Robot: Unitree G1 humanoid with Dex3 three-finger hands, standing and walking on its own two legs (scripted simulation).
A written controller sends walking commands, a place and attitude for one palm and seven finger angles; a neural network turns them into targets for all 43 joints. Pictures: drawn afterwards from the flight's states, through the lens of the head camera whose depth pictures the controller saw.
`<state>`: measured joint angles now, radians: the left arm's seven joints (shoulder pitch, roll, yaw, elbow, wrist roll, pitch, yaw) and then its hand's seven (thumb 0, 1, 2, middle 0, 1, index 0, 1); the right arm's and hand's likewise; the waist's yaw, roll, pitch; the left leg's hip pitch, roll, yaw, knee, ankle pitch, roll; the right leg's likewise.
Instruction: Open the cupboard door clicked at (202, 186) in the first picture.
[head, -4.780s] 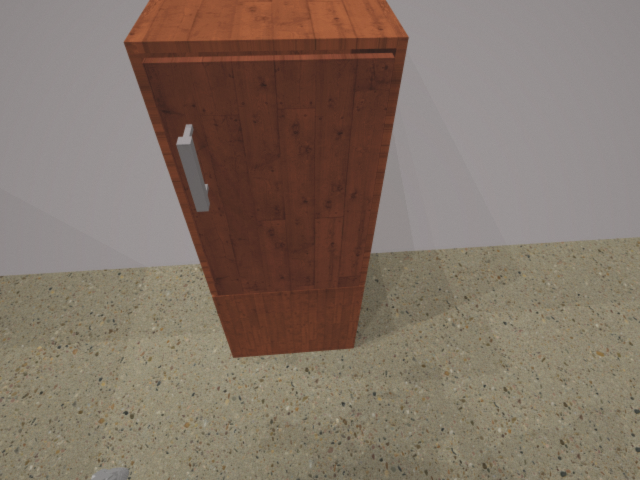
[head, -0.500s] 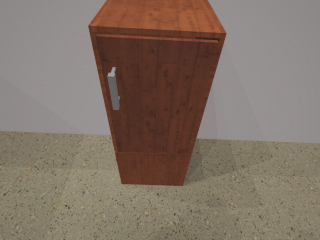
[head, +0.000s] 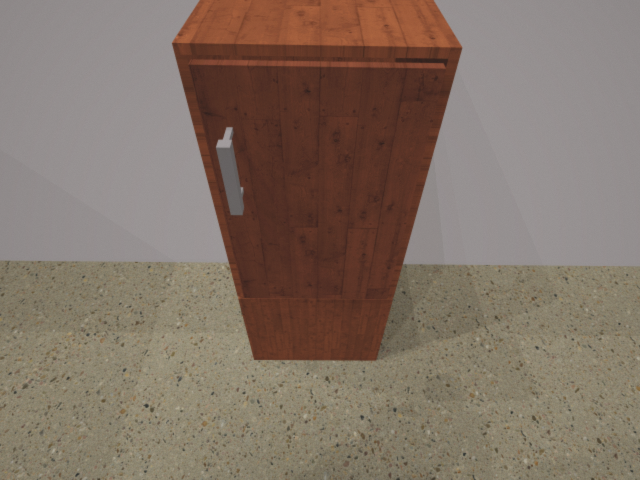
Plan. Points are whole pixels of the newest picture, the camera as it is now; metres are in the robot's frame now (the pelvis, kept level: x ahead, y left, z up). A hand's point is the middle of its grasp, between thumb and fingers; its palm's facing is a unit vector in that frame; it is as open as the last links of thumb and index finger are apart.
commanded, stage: come to a stop and stand still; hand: left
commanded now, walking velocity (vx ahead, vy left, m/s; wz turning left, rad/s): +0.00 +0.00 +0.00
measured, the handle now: (233, 172) +0.57 +0.18 +0.07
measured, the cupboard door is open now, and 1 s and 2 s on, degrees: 0 0 0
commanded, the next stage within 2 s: look again from close up in 0.72 s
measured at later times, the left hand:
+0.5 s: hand out of the picture +0.04 +0.16 -0.17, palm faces -0.02 -0.98 -0.20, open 7.3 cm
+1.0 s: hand out of the picture +0.04 +0.14 -0.17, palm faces +0.00 -0.98 -0.19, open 7.3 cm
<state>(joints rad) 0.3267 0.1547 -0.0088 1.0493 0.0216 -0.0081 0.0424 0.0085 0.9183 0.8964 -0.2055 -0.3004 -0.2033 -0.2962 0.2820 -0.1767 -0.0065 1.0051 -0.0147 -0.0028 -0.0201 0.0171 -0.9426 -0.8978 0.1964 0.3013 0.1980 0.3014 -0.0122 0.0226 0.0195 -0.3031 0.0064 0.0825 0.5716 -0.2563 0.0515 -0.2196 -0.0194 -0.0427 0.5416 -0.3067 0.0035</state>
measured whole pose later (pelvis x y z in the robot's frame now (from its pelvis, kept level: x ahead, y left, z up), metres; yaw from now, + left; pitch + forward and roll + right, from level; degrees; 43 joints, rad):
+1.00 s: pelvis +0.04 -0.03 +0.01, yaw -1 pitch +0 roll +1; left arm 0.29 0.16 -0.01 1.11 0.01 -0.02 0.03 0.00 0.91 0.90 -0.20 -0.30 -0.20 -0.30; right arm 0.25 -0.16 0.02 1.14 -0.01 -0.02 -0.03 0.01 -0.92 -0.90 0.20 0.30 0.20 0.30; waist 0.01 -0.01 0.03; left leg -0.19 0.02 0.10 0.44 -0.25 0.00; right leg -0.13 0.00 -0.03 0.46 -0.32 -0.02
